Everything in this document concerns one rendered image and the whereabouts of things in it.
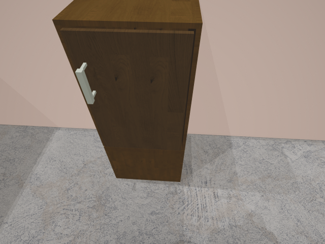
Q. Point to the handle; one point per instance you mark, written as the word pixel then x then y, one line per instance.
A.
pixel 89 95

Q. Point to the cupboard door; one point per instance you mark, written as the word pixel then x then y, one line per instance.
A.
pixel 141 81

